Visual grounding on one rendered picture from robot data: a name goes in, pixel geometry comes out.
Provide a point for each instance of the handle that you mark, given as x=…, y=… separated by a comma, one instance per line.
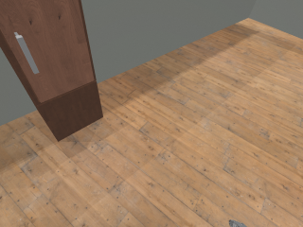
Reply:
x=26, y=52

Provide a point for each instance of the cupboard door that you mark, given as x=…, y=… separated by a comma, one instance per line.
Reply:
x=54, y=34

